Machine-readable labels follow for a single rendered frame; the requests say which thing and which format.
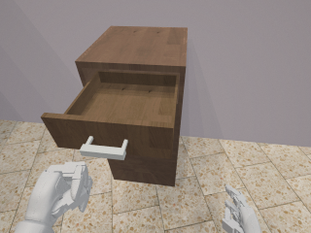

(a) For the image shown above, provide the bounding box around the cabinet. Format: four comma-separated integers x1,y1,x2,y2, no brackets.
75,25,188,187

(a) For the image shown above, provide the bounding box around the robot right hand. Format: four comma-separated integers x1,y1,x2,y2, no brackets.
222,184,262,233

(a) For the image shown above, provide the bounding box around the robot left hand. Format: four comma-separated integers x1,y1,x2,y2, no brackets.
24,161,93,227

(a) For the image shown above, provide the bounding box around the handle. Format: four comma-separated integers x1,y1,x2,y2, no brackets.
80,136,128,160

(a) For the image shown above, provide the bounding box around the robot left forearm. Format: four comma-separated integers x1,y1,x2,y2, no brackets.
14,219,54,233

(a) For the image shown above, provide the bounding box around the drawer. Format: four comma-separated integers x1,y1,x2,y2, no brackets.
40,70,179,159

